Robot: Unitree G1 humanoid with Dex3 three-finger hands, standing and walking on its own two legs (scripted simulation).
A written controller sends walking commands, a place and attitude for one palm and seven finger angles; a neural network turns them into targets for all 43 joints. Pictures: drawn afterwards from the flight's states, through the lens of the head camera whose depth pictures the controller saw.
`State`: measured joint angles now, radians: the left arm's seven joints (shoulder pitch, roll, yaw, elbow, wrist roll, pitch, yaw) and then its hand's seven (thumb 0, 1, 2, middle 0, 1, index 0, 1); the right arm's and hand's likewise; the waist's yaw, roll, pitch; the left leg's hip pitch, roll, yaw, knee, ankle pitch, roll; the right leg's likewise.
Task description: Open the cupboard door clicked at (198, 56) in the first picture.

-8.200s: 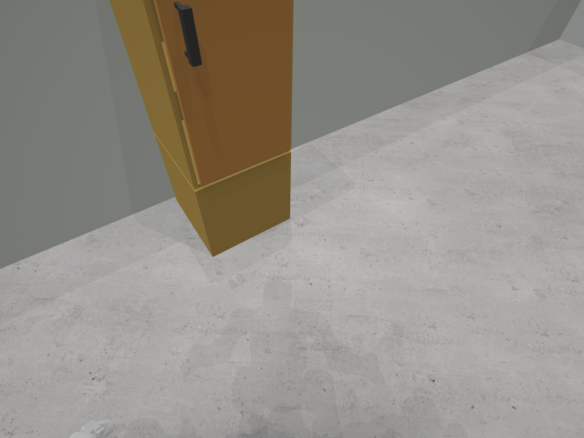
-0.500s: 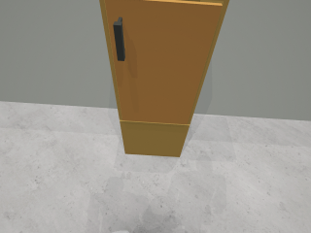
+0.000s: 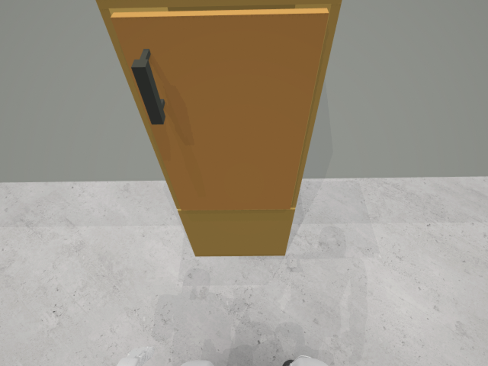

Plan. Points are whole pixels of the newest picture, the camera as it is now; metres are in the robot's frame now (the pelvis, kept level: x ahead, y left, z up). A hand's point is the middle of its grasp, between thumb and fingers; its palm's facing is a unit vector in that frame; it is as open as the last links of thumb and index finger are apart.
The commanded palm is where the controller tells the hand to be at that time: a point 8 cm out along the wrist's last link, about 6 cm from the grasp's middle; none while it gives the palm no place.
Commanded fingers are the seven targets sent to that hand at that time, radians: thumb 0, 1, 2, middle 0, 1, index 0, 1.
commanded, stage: come to a stop and stand still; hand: left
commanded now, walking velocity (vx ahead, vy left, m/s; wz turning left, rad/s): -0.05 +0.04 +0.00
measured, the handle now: (152, 87) +0.56 +0.19 +0.14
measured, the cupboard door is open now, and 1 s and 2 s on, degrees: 0 0 0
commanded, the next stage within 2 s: look again from close up in 1.06 s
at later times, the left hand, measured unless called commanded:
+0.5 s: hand out of the picture -0.02 +0.22 -0.16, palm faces -0.01 -0.98 -0.20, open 7.4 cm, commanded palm none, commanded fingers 0.00 0.90 0.90 -0.20 -0.30 -0.20 -0.30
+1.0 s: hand out of the picture -0.04 +0.13 -0.16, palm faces +0.03 -0.98 -0.19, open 7.3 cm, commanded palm none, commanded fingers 0.00 0.90 0.90 -0.20 -0.30 -0.20 -0.30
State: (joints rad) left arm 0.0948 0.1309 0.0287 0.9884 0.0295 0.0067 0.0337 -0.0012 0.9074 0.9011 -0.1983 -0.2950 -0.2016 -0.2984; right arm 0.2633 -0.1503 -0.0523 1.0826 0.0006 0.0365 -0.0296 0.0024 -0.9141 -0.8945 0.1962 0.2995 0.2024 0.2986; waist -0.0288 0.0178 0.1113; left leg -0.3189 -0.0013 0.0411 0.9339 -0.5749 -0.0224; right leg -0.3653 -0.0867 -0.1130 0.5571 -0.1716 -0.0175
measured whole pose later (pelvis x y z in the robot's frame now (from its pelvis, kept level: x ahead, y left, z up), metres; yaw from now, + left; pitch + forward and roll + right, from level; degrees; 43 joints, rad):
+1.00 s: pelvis -0.03 -0.02 +0.01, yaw -1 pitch -1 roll +1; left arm 0.30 0.11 0.01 1.15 0.00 -0.01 0.04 0.01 0.92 0.90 -0.20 -0.29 -0.20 -0.30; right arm 0.30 -0.12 -0.01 1.18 -0.01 0.00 -0.04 0.00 -0.91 -0.89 0.20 0.30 0.20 0.30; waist -0.01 0.02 0.03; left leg -0.16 0.07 0.04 0.40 -0.22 -0.06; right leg -0.11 0.04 -0.08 0.41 -0.28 -0.07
